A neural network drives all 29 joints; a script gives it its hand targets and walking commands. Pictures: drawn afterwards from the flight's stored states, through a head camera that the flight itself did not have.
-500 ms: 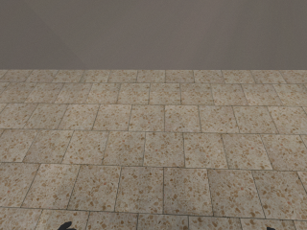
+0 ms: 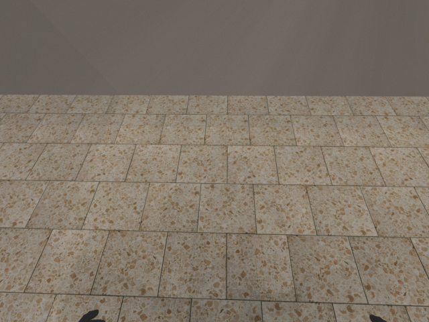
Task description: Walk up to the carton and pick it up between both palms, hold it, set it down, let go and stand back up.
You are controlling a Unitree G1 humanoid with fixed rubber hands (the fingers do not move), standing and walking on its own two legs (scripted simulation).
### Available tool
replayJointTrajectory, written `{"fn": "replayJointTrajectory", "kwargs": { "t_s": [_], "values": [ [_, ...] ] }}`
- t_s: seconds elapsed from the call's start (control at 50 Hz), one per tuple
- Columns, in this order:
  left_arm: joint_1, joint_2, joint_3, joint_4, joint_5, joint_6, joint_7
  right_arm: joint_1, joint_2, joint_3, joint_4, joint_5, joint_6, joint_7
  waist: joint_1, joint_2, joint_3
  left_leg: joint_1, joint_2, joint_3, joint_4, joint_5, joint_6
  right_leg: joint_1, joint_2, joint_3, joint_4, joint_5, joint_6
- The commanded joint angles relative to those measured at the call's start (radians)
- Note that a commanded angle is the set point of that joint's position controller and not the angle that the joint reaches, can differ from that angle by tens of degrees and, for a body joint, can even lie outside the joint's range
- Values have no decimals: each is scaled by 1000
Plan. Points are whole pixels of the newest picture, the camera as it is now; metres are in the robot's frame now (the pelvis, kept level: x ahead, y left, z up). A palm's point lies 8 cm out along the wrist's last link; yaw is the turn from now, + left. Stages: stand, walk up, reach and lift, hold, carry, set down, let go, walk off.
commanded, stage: stand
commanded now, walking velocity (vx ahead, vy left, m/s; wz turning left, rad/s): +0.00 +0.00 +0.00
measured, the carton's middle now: out of the picture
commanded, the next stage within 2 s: walk up in 0.28 s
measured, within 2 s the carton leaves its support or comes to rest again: neither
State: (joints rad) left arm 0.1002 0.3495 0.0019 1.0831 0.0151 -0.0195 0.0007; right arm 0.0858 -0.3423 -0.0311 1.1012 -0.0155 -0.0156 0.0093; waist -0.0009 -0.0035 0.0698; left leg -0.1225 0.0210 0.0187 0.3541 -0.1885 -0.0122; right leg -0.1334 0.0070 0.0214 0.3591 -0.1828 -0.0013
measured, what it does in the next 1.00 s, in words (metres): steps to the right, turning left: right foot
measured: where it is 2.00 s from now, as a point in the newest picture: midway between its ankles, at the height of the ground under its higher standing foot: outside the picture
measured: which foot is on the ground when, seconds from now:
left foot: down 0.00-0.78, up 0.80-1.00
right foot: down 0.00-0.50, up 0.52-0.74, down 0.76-1.00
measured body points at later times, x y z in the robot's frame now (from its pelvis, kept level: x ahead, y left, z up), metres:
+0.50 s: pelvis +0.01 +0.01 +0.00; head +0.03 +0.01 +0.45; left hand +0.11 +0.31 -0.13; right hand +0.10 -0.30 -0.13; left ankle +0.00 +0.13 -0.75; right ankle +0.01 -0.12 -0.75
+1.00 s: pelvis -0.05 -0.11 -0.01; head +0.03 -0.13 +0.43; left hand -0.03 +0.24 -0.07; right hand +0.21 -0.35 -0.14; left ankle -0.11 +0.06 -0.67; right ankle +0.03 -0.13 -0.75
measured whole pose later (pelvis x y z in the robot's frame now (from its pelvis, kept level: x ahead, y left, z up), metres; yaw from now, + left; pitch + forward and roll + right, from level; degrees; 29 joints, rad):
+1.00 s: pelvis -0.05 -0.11 -0.01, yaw +27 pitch +0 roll +3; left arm 0.09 0.34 0.09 0.69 0.02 0.03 -0.01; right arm 0.19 -0.46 -0.06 0.69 -0.05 0.05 0.05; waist -0.02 0.06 0.13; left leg -0.54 -0.02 -0.11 1.06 -0.33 -0.02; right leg -0.34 -0.02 -0.14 0.54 -0.21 -0.10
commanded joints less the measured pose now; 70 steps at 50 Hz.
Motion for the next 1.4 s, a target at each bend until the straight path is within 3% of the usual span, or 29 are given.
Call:
{"fn": "replayJointTrajectory", "kwargs": {
  "t_s": [0.0,0.18,0.26,0.3,0.42,0.44,0.46,0.48,0.52,0.62,0.66,0.68,0.72,0.74,0.76,0.78,0.8,0.82,0.88,0.92,1.06,1.12,1.2,1.28,1.3,1.32,1.34,1.36,1.38],
  "values": [
    [-40,200,38,-65,-8,-16,8,-58,-228,-44,-56,5,-18,-14,7,16,-84,29,108,-85,-67,60,39,-29,-121,110,-72,151,-31],
    [-21,210,32,-49,-5,-13,16,-41,-209,-41,-59,1,-11,-16,-3,22,-113,62,114,-78,-57,202,35,12,-128,91,-62,234,-17],
    [-38,197,34,-68,-3,-12,23,-42,-229,-50,-66,2,-17,-19,2,-67,-117,68,123,-94,-64,172,40,7,-108,57,-62,180,-11],
    [-23,176,26,-68,-5,-8,18,-33,-219,-38,-77,-2,-16,-11,9,24,-111,55,112,-85,-67,159,49,32,-133,86,-64,201,-23],
    [-34,219,42,-69,6,-10,20,-48,-188,-35,-58,6,-15,-11,9,2,-88,26,108,-77,-63,192,26,31,-124,85,-46,210,-29],
    [-24,197,37,-75,3,-14,12,-1,-232,-39,-43,6,-14,-19,0,-11,-83,23,111,-92,-67,188,39,29,-129,88,-66,200,-25],
    [-130,277,87,-191,-24,29,-11,59,-317,-75,-137,-12,3,-18,-71,-2,5,-145,152,-333,-90,414,133,-72,-33,-49,300,82,15],
    [-141,236,91,-224,-19,52,-18,70,-353,-86,-152,-16,9,-27,-76,107,28,-65,260,-501,-145,536,191,-228,68,-24,447,-255,30],
    [-1,160,83,-245,-30,71,-23,14,-376,-93,-235,-21,9,-34,13,104,-133,154,301,-432,5,764,318,-394,38,82,655,-373,18],
    [-41,182,87,-364,-10,76,-36,52,-294,-80,-373,-34,23,-47,-27,205,-236,174,197,-422,51,648,226,-341,18,98,508,-281,-3],
    [-45,186,97,-390,-13,69,-23,43,-289,-82,-418,-40,36,-38,-28,112,-222,119,172,-410,129,700,235,-296,27,63,391,-286,7],
    [15,178,93,-396,-14,68,-21,40,-308,-94,-446,-29,39,-34,1,212,-253,23,162,-413,148,646,196,-174,30,71,269,-188,-20],
    [45,196,116,-387,-4,65,-15,54,-260,-87,-466,-26,52,-12,15,55,-213,-188,32,-322,193,376,125,14,50,8,60,6,-17],
    [52,268,130,-403,19,61,-14,54,-199,-58,-500,-20,44,-11,32,-65,-195,-393,-78,-221,297,125,78,113,-126,167,-47,-42,-77],
    [-16,365,157,-454,30,62,-8,75,-182,-57,-511,-26,40,-17,14,-358,-219,-489,-182,-113,508,-342,35,-4,-427,466,-135,-79,-188],
    [-61,363,168,-469,32,55,-5,105,-242,-79,-495,-53,35,-23,2,-334,-194,-439,-55,-150,661,-364,37,-139,-513,536,-120,-123,-255],
    [-86,313,158,-497,26,41,-7,116,-293,-77,-462,-44,35,-4,-12,-147,-151,-441,-59,-190,721,-320,44,-129,-433,437,-109,-68,-212],
    [-120,248,140,-491,21,30,-5,132,-300,-80,-468,-44,34,5,-50,-90,-106,-488,-41,-191,724,-251,37,-110,-325,312,-69,9,-163],
    [-45,253,167,-459,8,24,-1,162,-273,-79,-471,-28,38,33,-33,-47,-148,-541,-25,-196,735,-162,3,53,-263,141,-1,176,-34],
    [-35,261,181,-484,5,21,5,196,-290,-93,-467,-20,48,40,-18,-157,-185,-538,-19,-140,744,-152,-15,98,-288,143,4,185,-36],
    [30,286,200,-482,6,8,2,128,-264,-89,-474,-32,70,79,21,-110,-101,-475,90,-42,662,-126,-24,-67,-386,39,-94,-108,-84],
    [2,342,216,-468,23,1,-1,158,-277,-94,-475,-31,72,100,5,-218,-132,-443,97,-15,637,-156,-8,-104,-424,7,-133,-296,-124],
    [51,376,225,-423,34,-2,1,115,-262,-90,-482,-35,62,118,14,-126,-197,-379,106,13,559,-210,16,-49,-471,-63,-92,-291,-182],
    [33,331,184,-368,28,10,3,309,-272,-93,-383,-40,76,124,-52,-145,-267,-39,6,122,203,-254,82,-143,-356,-266,43,-239,-57],
    [44,290,166,-375,16,17,0,321,-280,-106,-381,-58,74,116,-71,-78,-249,11,13,45,85,-171,111,-194,-307,-285,180,-275,-38],
    [62,264,150,-368,-10,24,-11,332,-357,-121,-372,-66,79,105,-81,127,-176,-3,108,-155,-27,-164,164,-316,-254,-315,331,-358,1],
    [-32,247,153,-415,-20,18,1,231,-461,-132,-432,-52,89,103,-106,316,-84,-101,264,-515,-116,-199,310,-511,-36,-308,455,-497,53],
    [-44,293,151,-398,-28,13,5,169,-477,-144,-459,-47,101,94,-109,329,-17,-226,295,-522,-139,-176,374,-487,-39,-173,606,-522,58],
    [-21,285,151,-369,-27,11,3,85,-413,-124,-474,-43,93,90,-65,230,-23,-211,238,-417,-98,-61,334,-470,-50,-112,646,-448,46]
  ]
}}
